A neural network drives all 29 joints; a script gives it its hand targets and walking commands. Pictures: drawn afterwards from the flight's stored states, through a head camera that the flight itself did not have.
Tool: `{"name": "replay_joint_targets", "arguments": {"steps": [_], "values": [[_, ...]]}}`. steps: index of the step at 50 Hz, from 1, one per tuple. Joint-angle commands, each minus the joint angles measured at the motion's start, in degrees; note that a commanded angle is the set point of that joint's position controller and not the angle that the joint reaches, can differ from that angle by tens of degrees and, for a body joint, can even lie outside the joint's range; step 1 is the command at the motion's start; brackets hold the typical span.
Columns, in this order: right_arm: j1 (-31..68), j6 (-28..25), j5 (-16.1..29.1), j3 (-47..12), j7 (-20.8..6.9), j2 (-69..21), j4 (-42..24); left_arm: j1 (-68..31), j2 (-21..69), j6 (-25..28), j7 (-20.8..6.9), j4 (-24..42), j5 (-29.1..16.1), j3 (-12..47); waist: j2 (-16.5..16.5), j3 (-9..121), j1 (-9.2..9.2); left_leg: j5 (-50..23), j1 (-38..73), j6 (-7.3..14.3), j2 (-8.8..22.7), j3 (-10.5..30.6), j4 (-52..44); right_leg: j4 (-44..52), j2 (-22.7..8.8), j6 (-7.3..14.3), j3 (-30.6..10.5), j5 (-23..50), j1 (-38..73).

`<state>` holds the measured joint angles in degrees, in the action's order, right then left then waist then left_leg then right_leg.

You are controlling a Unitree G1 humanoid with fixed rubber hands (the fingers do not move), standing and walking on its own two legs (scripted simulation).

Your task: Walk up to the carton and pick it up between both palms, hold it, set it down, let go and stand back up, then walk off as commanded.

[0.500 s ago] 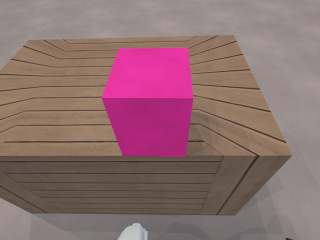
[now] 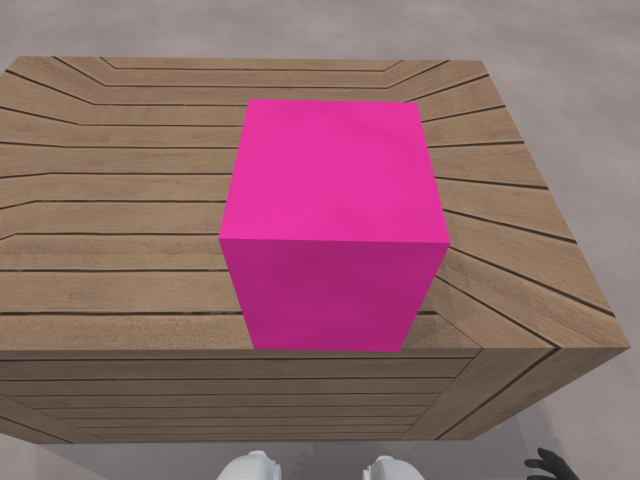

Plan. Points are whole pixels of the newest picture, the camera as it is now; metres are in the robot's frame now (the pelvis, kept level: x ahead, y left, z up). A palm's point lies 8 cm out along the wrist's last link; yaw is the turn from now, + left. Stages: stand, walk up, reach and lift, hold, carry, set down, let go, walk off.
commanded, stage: walk up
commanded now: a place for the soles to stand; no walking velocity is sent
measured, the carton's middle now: (329, 234) +0.41 +0.00 +0.08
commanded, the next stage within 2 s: none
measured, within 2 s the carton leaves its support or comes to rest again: neither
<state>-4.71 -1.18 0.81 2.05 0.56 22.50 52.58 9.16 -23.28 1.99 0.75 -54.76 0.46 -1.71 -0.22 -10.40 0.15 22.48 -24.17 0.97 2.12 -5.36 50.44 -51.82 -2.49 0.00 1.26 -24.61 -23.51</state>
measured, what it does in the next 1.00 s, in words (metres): shifts its weight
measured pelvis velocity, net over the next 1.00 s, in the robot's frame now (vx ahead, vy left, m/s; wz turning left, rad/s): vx -0.05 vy -0.01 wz -0.03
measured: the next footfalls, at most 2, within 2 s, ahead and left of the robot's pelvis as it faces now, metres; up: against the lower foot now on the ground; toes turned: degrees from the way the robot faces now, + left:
none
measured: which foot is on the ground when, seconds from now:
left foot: down 0.00-1.00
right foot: down 0.00-1.00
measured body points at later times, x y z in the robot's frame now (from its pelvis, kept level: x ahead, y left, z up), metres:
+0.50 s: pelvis +0.00 -0.01 +0.03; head +0.02 -0.01 +0.48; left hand +0.14 +0.30 -0.08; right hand +0.11 -0.33 -0.08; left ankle +0.05 +0.11 -0.69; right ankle +0.04 -0.12 -0.69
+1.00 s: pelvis -0.05 -0.01 +0.02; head +0.00 +0.00 +0.46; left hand +0.07 +0.31 -0.11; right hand +0.01 -0.34 -0.10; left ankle +0.02 +0.10 -0.69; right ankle -0.02 -0.14 -0.68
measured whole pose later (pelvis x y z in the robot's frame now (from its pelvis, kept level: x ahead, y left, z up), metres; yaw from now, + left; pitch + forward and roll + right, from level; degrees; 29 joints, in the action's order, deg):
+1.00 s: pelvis -0.05 -0.01 +0.02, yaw -2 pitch -4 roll +0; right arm -6.8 -0.6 -2.0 2.7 0.1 21.8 58.5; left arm 3.8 -23.4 -1.9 -1.4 -56.2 0.9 -3.6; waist -2.5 -10.6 -1.0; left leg 16.6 -21.7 1.4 -0.7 -1.0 41.9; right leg -48.1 0.7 1.7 -3.2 -27.8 -21.6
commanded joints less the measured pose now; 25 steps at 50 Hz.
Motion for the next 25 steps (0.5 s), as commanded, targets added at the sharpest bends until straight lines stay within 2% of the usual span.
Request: {"name": "replay_joint_targets", "arguments": {"steps": [1, 2, 3, 4, 5, 6, 7, 8, 9, 10, 11, 12, 13, 14, 15, 16, 17, 18, 19, 20, 21, 22, 23, 24, 25], "values": [[0.6, -1.9, -0.8, 3.6, 0.6, 16.4, -0.3, -0.2, -13.6, 0.2, 0.3, 1.8, -0.8, -3.1, -1.2, 16.3, 0.5, -10.1, 6.0, 8.3, 14.0, 19.8, -17.0, 7.4, -1.1, 2.3, -4.8, 10.1, 5.9], [1.4, -2.2, -0.7, 2.5, 0.5, 15.2, -0.1, 0.3, -12.3, 0.2, 0.2, 1.6, -0.6, -2.7, 0.4, 19.2, 0.73, -8.6, 5.9, 7.7, 13.2, 17.1, -18.2, 9.3, -2.0, 2.9, -5.5, 9.4, 7.6], [2.5, -2.3, -0.7, 2.2, 0.7, 15.1, 0.5, -0.1, -12.7, 0.2, -0.1, 1.0, -0.8, -2.8, -1.6, 18.1, 0.94, -10.5, 4.5, 6.2, 12.1, 16.0, -16.7, 11.0, -2.2, 3.1, -5.3, 14.9, 10.0], [4.0, -2.0, -0.5, 1.9, 0.8, 14.6, 1.1, -1.2, -13.5, 0.4, -0.1, 1.1, -0.3, -3.5, -3.4, 16.9, 1.4, -13.7, 1.4, 4.4, 9.7, 12.3, -15.1, 13.6, -3.5, 3.9, -7.3, 19.2, 11.9], [4.3, -1.7, -0.5, 1.5, 0.8, 13.7, 1.2, -3.1, -13.7, 0.3, 0.0, 1.5, -0.2, -3.1, -0.7, 15.3, 1.04, -12.1, 1.4, 2.3, 7.0, 9.8, -14.4, 15.7, -5.4, 5.7, -11.4, 19.9, 10.1], [4.4, -1.8, -0.5, 1.8, 0.7, 13.1, 1.9, -4.1, -13.8, 0.4, -0.2, 1.2, -0.2, -2.7, -0.1, 15.1, -0.02, -10.7, 6.5, 1.0, 6.2, 7.1, -14.3, 17.3, -6.2, 6.1, -12.0, 18.3, 5.6], [4.6, -1.7, -1.0, 1.9, 0.6, 13.5, 3.1, -5.7, -13.4, 0.4, -0.2, 1.0, -0.7, -2.8, 2.4, 14.2, -0.22, -11.5, 6.3, 0.8, 5.8, 7.6, -14.7, 17.8, -6.1, 6.1, -12.6, 18.6, 5.1], [5.6, -1.5, -0.5, 1.2, 0.7, 12.5, 3.9, -7.3, -12.9, 0.4, -0.1, 0.6, -1.0, -2.0, -0.3, 12.4, -0.08, -10.0, 5.3, 1.5, 6.6, 8.8, -17.6, 17.1, -5.4, 5.0, -10.0, 17.9, 5.9], [5.7, -1.6, -0.4, 1.0, 0.2, 11.9, 3.7, -6.1, -11.8, 0.5, -0.1, 0.0, -0.7, -1.9, 2.1, 15.8, 0.0, -10.8, 8.6, 1.3, 6.5, 7.7, -17.9, 18.5, -5.9, 5.2, -10.8, 18.6, 6.4], [7.2, -1.4, -0.4, 1.3, 0.1, 12.2, 4.5, -6.2, -12.4, 0.7, 0.0, -0.6, -0.1, -1.5, -1.7, 14.6, -0.35, -8.8, 10.2, 1.6, 7.2, 8.3, -19.3, 19.9, -5.0, 4.8, -11.0, 17.2, 4.2], [7.0, -1.6, -0.6, 1.0, 0.0, 12.5, 4.4, -6.7, -13.6, 0.4, -0.1, -0.6, -0.2, -1.9, -1.8, 14.4, 0.36, -8.8, 9.7, 2.2, 7.7, 8.5, -20.2, 20.3, -5.1, 4.5, -10.6, 13.7, 5.3], [7.3, -1.8, -0.8, 1.1, -0.1, 12.6, 5.5, -5.8, -12.1, 0.2, -0.3, -2.1, -0.3, -1.8, 1.7, 16.4, 0.95, -7.2, 9.0, 1.8, 8.2, 8.6, -21.0, 20.2, -4.2, 3.2, -8.0, 15.5, 9.1], [6.3, -1.7, -0.9, 1.3, -0.2, 13.1, 6.3, -6.7, -13.0, -0.1, -0.5, -1.7, 0.0, -2.0, 1.4, 16.8, 0.24, -6.7, 8.7, 2.4, 7.7, 8.3, -21.5, 20.4, -4.5, 3.4, -8.1, 14.6, 9.2], [7.0, -1.6, -0.5, 1.1, -0.3, 12.7, 6.5, -7.2, -12.7, -0.2, -0.5, -1.1, -0.3, -1.6, -4.1, 15.9, -0.35, -5.5, 10.5, 2.3, 8.9, 9.1, -22.9, 21.0, -3.8, 3.0, -7.6, 14.4, 8.5], [7.8, -1.7, -1.1, 0.4, -0.1, 11.9, 6.4, -8.2, -11.8, 0.0, -0.7, -2.1, -0.2, -1.6, -0.5, 15.8, -0.09, -6.0, 10.1, 2.3, 8.4, 7.7, -23.9, 22.9, -4.9, 3.4, -9.2, 14.3, 7.6], [7.9, -1.5, -1.2, 0.6, -0.3, 12.5, 7.1, -8.7, -12.0, 0.1, -0.7, -2.4, -0.1, -1.7, 1.3, 13.7, -0.45, -5.1, 9.6, 1.3, 7.5, 7.4, -23.2, 24.2, -5.4, 3.9, -9.8, 13.4, 7.0], [8.3, -1.4, -1.3, 0.6, -0.4, 12.6, 8.4, -8.8, -12.0, 0.2, -0.6, -3.1, 0.0, -1.2, -0.2, 13.3, -0.71, -7.1, 12.2, 0.8, 6.9, 6.8, -23.5, 25.6, -5.3, 3.2, -10.1, 13.8, 5.2], [8.6, -1.4, -1.0, 0.7, -0.5, 11.1, 8.0, -9.4, -12.3, 0.2, -0.6, -3.1, -0.2, -1.2, 1.2, 13.0, -0.68, -4.8, 11.2, 1.2, 8.2, 8.0, -26.2, 25.7, -4.5, 3.1, -9.7, 13.1, 6.2], [8.2, -1.5, -0.9, 0.5, -0.6, 11.1, 8.6, -8.7, -12.2, 0.4, -0.5, -3.6, 0.0, -1.3, -0.3, 14.4, -0.46, -7.5, 12.5, 1.0, 7.9, 7.0, -25.3, 26.7, -5.4, 3.0, -9.6, 15.6, 8.2], [9.5, -1.6, -1.0, 0.1, -0.6, 10.9, 9.0, -10.1, -12.0, 0.6, -0.5, -3.5, 0.1, -1.2, -3.2, 12.2, -0.85, -11.3, 13.8, 1.0, 7.2, 6.7, -25.7, 28.2, -5.1, 3.1, -9.7, 18.4, 6.8], [7.0, -1.5, -0.1, 1.5, -0.5, 14.1, 8.2, -9.1, -13.2, -0.4, -0.7, -4.0, -0.1, -1.6, -2.1, 11.8, -1.62, -20.5, 13.3, 1.2, 7.5, 6.2, -22.4, 23.2, -3.9, 2.8, -7.3, 26.5, 6.5], [6.9, -1.3, -0.2, 1.7, -0.2, 13.8, 7.6, -9.0, -13.7, -0.8, -0.5, -2.9, -0.2, -2.2, 0.1, 14.7, -1.23, -22.4, 13.0, 2.4, 9.3, 7.3, -23.2, 20.9, -3.3, 2.5, -5.6, 28.4, 8.4], [7.5, -1.0, -0.1, 1.3, -0.3, 14.7, 7.2, -7.4, -11.8, -1.2, -0.5, -2.8, -0.6, -1.9, 1.7, 12.9, 0.11, -21.0, 11.5, 3.3, 10.2, 7.6, -23.9, 18.9, -2.3, 2.5, -4.1, 26.8, 8.2], [7.1, -0.8, 0.2, 1.9, -0.4, 15.4, 6.9, -7.4, -12.2, -1.8, -0.5, -3.0, -0.3, -1.6, 1.4, 14.8, -0.09, -19.2, 11.4, 5.5, 11.4, 9.3, -25.4, 16.3, -1.3, 2.2, -3.7, 21.0, 7.4], [6.0, -0.5, -0.4, 2.4, -0.4, 15.3, 7.3, -7.5, -11.7, -1.9, -0.6, -2.6, 0.2, -2.1, 0.6, 13.0, -0.57, -17.8, 11.0, 5.6, 12.8, 10.5, -27.0, 16.6, -1.3, 2.3, -3.3, 18.7, 8.0]]}}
